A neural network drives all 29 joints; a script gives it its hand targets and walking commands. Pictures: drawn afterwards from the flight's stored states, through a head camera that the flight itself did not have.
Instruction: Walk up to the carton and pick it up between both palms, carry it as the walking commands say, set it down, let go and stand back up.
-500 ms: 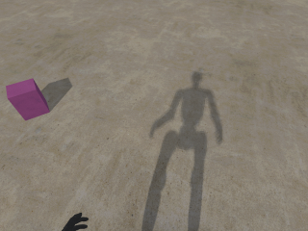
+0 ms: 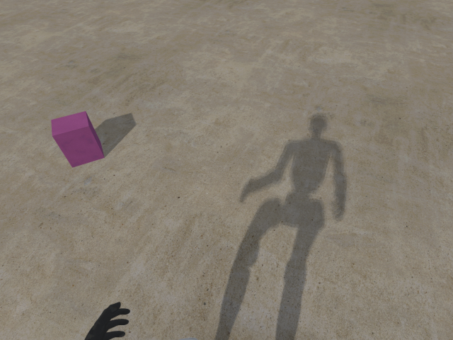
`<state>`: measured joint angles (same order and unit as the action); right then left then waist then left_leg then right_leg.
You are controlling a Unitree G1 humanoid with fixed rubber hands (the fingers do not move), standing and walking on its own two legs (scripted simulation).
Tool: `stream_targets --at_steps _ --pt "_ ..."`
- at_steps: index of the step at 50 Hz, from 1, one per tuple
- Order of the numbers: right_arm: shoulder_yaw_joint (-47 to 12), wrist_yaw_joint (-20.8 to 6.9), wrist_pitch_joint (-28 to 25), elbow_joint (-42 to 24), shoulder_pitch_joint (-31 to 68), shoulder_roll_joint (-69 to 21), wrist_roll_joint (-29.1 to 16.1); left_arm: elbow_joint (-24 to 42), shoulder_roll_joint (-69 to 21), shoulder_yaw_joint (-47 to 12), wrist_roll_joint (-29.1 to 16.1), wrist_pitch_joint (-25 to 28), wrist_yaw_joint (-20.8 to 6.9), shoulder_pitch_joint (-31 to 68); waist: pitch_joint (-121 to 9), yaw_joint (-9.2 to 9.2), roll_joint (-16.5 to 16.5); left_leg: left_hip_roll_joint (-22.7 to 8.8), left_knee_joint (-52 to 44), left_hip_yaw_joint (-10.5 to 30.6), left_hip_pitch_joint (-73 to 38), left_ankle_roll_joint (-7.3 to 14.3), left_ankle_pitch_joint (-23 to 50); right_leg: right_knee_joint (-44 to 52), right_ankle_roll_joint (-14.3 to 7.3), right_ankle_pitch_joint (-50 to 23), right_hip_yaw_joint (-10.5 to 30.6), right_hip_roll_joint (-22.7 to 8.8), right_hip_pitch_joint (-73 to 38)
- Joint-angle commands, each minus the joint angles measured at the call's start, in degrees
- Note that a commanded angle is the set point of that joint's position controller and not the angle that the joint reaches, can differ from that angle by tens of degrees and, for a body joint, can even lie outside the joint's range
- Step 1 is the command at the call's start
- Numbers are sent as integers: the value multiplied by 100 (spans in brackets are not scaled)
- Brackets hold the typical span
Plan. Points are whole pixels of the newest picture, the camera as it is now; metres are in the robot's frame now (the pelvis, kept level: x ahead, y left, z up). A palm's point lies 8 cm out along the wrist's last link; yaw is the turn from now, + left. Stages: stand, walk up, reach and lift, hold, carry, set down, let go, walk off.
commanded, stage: walk up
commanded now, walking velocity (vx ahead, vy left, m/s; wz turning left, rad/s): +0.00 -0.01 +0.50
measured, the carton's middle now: (78, 139) +1.37 +0.94 -0.64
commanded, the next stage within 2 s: none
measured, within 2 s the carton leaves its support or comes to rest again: neither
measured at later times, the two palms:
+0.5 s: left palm out of the picture +0.04 +0.37 -0.13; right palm (294, 306) +0.22 -0.11 -0.10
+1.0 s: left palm (23, 302) +0.24 +0.42 -0.10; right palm (264, 238) +0.38 -0.07 -0.12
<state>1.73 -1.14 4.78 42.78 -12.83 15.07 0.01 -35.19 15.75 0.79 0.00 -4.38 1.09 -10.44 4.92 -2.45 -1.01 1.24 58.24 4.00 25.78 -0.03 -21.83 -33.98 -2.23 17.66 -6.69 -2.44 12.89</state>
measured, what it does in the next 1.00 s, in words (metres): walks ahead, turning left: left foot, then right foot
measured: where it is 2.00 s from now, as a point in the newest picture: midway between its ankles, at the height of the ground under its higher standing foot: (153, 280)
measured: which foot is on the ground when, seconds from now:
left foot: up 0.00-0.36, down 0.38-0.80, up 0.82-1.00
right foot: down 0.00-0.36, up 0.38-0.78, down 0.80-1.00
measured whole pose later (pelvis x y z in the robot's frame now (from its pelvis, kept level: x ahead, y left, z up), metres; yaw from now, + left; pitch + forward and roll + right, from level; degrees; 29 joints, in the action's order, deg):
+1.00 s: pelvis +0.24 +0.15 +0.00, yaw +24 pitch +0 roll -1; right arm 1.8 -1.9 -0.1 47.0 -18.4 14.4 0.0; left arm -37.7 15.2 0.8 0.0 2.1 -1.2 -15.5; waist 4.0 -0.9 1.0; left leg 1.4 65.2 7.0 27.3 1.4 -21.7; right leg -30.1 1.1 16.4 -7.8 -3.7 13.8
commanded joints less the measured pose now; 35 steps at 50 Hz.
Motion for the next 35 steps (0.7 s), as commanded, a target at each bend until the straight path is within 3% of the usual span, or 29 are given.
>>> stream_targets --at_steps 1,2,3,4,5,6,7,11,13,14,15,16,17,18,19,20,21,22,23,24,25,26,27,28,29,30,32,34,35 --pt "376 -86 12 -378 74 676 196 12 781 341 144 196 116 387 141 109 -575 -274 1483 -178 829 -381 149 2124 -345 1039 1232 -1898 397" --pt "321 -148 -15 -424 73 623 191 -111 861 372 176 271 91 189 43 180 -964 -186 1337 -282 1094 -362 68 2053 -404 1205 1082 -1805 -110" --pt "318 -378 74 -897 1184 817 225 -375 1410 518 225 283 139 -921 -113 609 -741 -351 1716 -235 2287 -299 115 2755 -325 3211 2538 -2584 -949" --pt "291 -478 30 -1033 1200 692 227 -380 1343 539 196 326 147 -884 -39 585 -1012 -537 1683 62 2812 -321 180 2664 -183 3336 2325 -2657 -1392" --pt "254 -481 28 -995 1329 608 201 -348 1262 497 183 361 159 -970 90 653 -951 -592 1458 29 2772 -304 338 2696 -114 3104 2027 -2554 -1278" --pt "256 -493 -32 -909 1074 552 159 -377 1083 427 180 430 111 -936 -5 553 -995 -588 1223 -43 2217 -281 443 2553 -9 2516 1544 -2225 -1150" --pt "217 -513 -127 -784 772 486 90 -360 992 436 135 483 38 -1001 -213 587 -1164 -478 924 -236 1904 -259 536 2595 -15 2183 1341 -2052 -1381" --pt "71 -498 -246 -815 1327 361 101 -448 1097 482 191 599 -5 -1561 -282 863 -1117 -413 -682 -516 1422 -209 407 2562 -202 1461 850 -2098 -1658" --pt "23 -449 -327 -850 1305 354 104 -384 1199 491 183 605 -62 -1579 -424 867 -1215 -363 -1554 -747 930 -224 105 2373 -305 1162 544 -2042 -1599" --pt "-17 -439 -359 -826 1078 370 145 -297 1265 512 193 590 -84 -1237 -690 593 -1368 -376 -1934 -810 242 -117 -21 2351 -305 1118 313 -2116 -1249" --pt "-2 -421 -378 -749 928 385 138 -323 1209 486 226 584 -94 -1334 -867 548 -1404 -260 -1919 -1017 -79 -59 -79 2157 -357 1106 282 -2028 -1063" --pt "-5 -413 -413 -646 336 339 202 -313 1262 513 192 591 -107 -1041 -968 221 -1485 -342 -2273 -958 -562 47 129 2023 -268 1155 3 -2160 -733" --pt "57 -360 -464 -408 -287 461 249 -187 1184 480 163 573 -151 -707 -1282 -120 -1190 -327 -2719 -1052 -1677 108 547 1491 -111 1286 -455 -1891 -89" --pt "178 -263 -525 -36 -920 770 245 -189 963 393 211 590 -150 -766 -1547 -422 -2 -188 -2671 -878 -2918 263 551 -58 0 1367 -763 -1429 751" --pt "410 -150 -565 78 -1690 1400 225 65 584 280 215 600 -202 -664 -1532 -715 1528 -1069 -3354 1148 -3651 589 -753 -2250 244 1816 -863 -801 2107" --pt "531 -41 -581 23 -2038 1997 221 518 332 145 295 660 -277 -110 -920 -830 2355 -2070 -4429 3703 -3298 811 -2565 -3358 417 1976 -7 -162 3629" --pt "604 19 -528 -89 -2046 2116 189 670 544 271 290 629 -314 430 -535 -883 1978 -2236 -5132 4690 -2751 1150 -2987 -3643 302 1765 735 -179 3944" --pt "513 60 -536 -114 -1686 1811 129 420 593 248 285 660 -300 285 -466 -595 1286 -2152 -4919 4321 -2838 1181 -1930 -3622 298 1030 882 -361 3819" --pt "376 55 -592 -163 -1250 1338 59 166 491 235 285 692 -295 -97 -693 -280 723 -1767 -4538 3582 -2659 950 -835 -3344 427 456 889 -448 3231" --pt "324 68 -642 -224 -1019 1225 49 103 540 214 274 709 -302 -277 -830 -164 797 -1620 -4285 3151 -3101 918 571 -3440 446 335 748 -378 3339" --pt "324 67 -722 -239 -1051 1188 18 -15 496 210 303 678 -318 -393 -680 -41 1194 -1391 -4238 2803 -2580 733 746 -3213 572 127 815 -410 2927" --pt "302 79 -784 -156 -977 1102 43 -104 532 249 312 627 -346 -239 -660 17 885 -1392 -4348 2734 -2329 818 1150 -3225 581 9 644 -275 2730" --pt "298 94 -812 -82 -1255 992 58 -128 423 240 288 568 -338 -168 -524 11 1208 -1307 -4352 2536 -2305 679 1554 -3199 609 -123 597 -226 2730" --pt "310 122 -833 -119 -1204 1081 44 -61 455 256 292 531 -346 97 -713 -49 983 -1347 -4307 2439 -2429 784 1726 -3084 628 -238 615 -245 2720" --pt "294 126 -841 -36 -1307 1027 84 52 355 240 263 507 -367 464 -534 -125 1261 -1448 -4335 2539 -2333 883 1936 -2796 643 -190 557 -207 2805" --pt "323 151 -808 -101 -1286 1007 93 110 267 193 244 531 -353 691 -547 -118 1188 -1484 -4479 2359 -2245 1011 1948 -2299 706 -222 441 -231 2580" --pt "310 195 -785 70 -1625 831 128 198 197 170 142 567 -410 1298 -356 -305 859 -1407 -4274 2206 -2490 917 2542 -1381 654 -197 364 -82 2445" --pt "309 217 -763 264 -1659 821 164 141 83 124 68 621 -421 1381 -563 -352 1344 -1247 -4073 2056 -2632 846 3271 -487 593 -211 218 137 2054" --pt "304 202 -759 341 -1755 817 145 119 34 126 50 637 -393 1164 -826 -266 1279 -1281 -3839 2149 -2819 819 3882 -169 600 -367 248 225 1770"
